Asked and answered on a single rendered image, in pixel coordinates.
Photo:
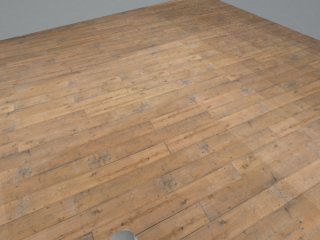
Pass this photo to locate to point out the robot left thigh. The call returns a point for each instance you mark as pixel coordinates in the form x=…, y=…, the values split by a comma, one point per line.
x=124, y=235

